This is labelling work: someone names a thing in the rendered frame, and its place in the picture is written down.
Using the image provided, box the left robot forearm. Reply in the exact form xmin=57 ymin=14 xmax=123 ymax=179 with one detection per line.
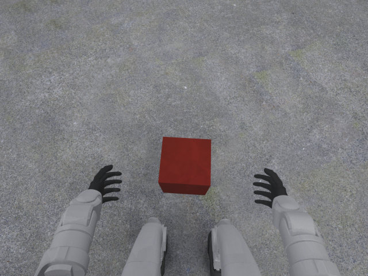
xmin=34 ymin=189 xmax=102 ymax=276

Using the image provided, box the robot right hand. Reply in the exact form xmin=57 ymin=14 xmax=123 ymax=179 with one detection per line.
xmin=253 ymin=168 xmax=287 ymax=208

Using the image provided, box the robot left thigh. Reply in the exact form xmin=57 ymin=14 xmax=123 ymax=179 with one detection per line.
xmin=121 ymin=223 xmax=167 ymax=276

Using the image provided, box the robot left hand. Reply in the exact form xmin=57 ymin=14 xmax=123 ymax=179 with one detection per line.
xmin=88 ymin=165 xmax=122 ymax=203

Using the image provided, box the right robot forearm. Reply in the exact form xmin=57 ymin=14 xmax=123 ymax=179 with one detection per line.
xmin=272 ymin=195 xmax=341 ymax=276

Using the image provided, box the carton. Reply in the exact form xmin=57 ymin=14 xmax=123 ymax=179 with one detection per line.
xmin=158 ymin=137 xmax=211 ymax=195

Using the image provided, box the robot right foot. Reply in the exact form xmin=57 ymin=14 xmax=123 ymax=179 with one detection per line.
xmin=208 ymin=232 xmax=221 ymax=276

